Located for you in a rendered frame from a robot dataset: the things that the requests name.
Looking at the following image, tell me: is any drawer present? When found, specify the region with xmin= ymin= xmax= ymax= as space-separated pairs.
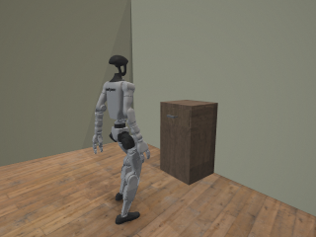
xmin=161 ymin=106 xmax=190 ymax=127

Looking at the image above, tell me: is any robot right forearm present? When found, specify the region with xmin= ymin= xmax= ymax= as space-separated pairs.
xmin=126 ymin=109 xmax=143 ymax=143

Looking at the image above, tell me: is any left robot hand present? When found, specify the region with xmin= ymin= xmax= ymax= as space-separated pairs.
xmin=92 ymin=133 xmax=103 ymax=154

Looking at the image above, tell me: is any robot left upper arm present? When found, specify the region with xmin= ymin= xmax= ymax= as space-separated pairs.
xmin=96 ymin=81 xmax=109 ymax=113

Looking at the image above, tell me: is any handle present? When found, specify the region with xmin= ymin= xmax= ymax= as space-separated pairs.
xmin=166 ymin=115 xmax=178 ymax=119

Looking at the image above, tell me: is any robot head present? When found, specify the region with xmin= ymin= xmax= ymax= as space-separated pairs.
xmin=109 ymin=54 xmax=128 ymax=83

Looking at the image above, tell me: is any left robot foot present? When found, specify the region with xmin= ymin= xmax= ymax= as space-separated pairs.
xmin=115 ymin=192 xmax=123 ymax=201

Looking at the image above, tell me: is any robot left forearm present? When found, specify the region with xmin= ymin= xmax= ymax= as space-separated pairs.
xmin=94 ymin=108 xmax=104 ymax=134

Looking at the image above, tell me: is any cabinet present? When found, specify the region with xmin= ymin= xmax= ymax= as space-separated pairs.
xmin=160 ymin=100 xmax=218 ymax=185

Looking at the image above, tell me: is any robot right upper arm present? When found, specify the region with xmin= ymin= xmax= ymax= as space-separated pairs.
xmin=121 ymin=81 xmax=135 ymax=118

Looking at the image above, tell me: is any right robot hand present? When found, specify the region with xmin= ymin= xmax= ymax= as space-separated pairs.
xmin=136 ymin=140 xmax=150 ymax=163

